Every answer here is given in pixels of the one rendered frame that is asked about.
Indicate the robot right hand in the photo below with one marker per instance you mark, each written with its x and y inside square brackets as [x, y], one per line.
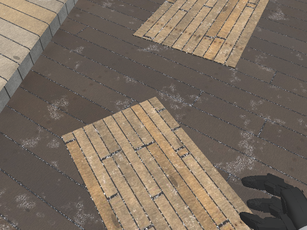
[290, 211]

